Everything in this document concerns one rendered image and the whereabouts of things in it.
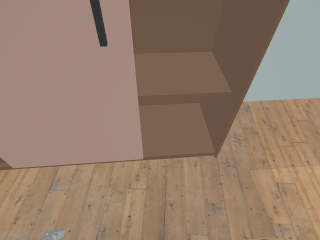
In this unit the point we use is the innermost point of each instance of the robot left hand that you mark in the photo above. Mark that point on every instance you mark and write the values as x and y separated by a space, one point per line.
54 235

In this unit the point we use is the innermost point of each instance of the handle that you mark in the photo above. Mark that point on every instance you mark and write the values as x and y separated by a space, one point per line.
99 23

